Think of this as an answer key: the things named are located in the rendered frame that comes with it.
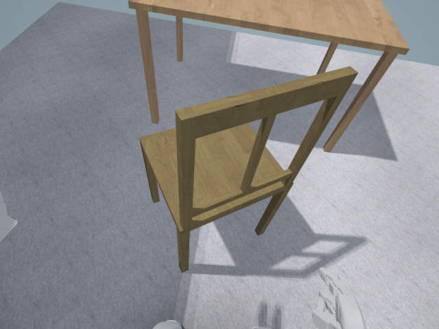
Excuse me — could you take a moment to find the right robot hand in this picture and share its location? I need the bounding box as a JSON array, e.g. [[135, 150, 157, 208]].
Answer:
[[313, 267, 366, 329]]

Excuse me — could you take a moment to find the table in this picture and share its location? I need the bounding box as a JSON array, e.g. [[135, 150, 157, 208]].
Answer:
[[128, 0, 410, 153]]

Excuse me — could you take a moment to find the left robot hand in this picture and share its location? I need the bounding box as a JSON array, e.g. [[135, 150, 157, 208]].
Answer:
[[0, 190, 18, 244]]

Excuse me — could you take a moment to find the chair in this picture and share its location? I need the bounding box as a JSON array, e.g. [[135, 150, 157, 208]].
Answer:
[[139, 66, 358, 273]]

